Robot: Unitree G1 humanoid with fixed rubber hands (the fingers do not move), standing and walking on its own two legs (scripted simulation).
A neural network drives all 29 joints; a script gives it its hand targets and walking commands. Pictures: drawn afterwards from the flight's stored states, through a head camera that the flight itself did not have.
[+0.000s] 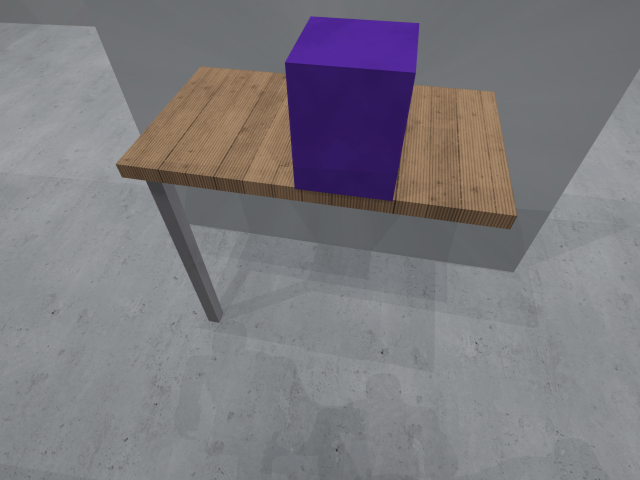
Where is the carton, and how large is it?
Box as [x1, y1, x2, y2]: [285, 16, 418, 200]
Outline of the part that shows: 311,16 285,61 294,186 295,188 392,200 415,74 418,23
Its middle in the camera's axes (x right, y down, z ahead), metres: +0.06 -0.24 +0.73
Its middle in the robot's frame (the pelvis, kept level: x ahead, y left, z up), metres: +0.70 -0.04 +0.08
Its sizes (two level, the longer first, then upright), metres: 0.195 0.187 0.254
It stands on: a table, 0.72 m high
